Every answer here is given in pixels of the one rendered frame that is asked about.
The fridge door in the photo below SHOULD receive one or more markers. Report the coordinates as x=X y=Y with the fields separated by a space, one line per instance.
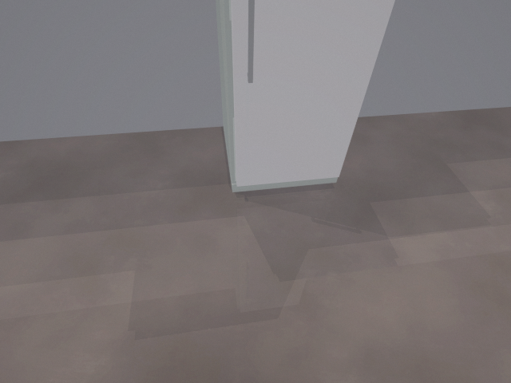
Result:
x=312 y=64

